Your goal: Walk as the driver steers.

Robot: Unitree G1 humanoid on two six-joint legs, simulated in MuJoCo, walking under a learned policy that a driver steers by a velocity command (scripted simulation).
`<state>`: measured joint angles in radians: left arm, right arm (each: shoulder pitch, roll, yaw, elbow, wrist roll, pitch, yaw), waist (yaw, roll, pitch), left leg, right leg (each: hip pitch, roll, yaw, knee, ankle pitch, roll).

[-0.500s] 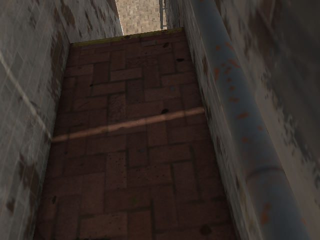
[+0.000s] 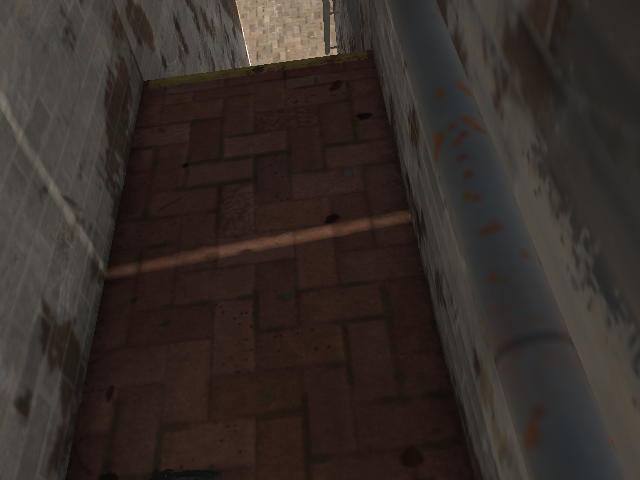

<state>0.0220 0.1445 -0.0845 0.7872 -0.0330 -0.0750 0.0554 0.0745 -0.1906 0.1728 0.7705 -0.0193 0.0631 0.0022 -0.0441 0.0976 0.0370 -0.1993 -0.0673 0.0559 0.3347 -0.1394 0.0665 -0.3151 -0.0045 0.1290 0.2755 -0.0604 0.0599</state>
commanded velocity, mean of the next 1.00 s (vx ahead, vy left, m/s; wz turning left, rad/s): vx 0.50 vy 0.00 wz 0.00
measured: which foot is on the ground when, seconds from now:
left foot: down 0.00-1.00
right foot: down 0.00-1.00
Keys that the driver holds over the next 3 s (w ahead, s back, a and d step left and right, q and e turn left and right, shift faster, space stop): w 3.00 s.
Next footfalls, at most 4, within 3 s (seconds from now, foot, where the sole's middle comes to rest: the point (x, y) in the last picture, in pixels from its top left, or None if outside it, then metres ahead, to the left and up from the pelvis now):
2.18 left None -0.13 0.07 -0.78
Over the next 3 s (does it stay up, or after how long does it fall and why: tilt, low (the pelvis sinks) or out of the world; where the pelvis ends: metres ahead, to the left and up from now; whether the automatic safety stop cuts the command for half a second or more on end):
stays up -0.04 -0.01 0.00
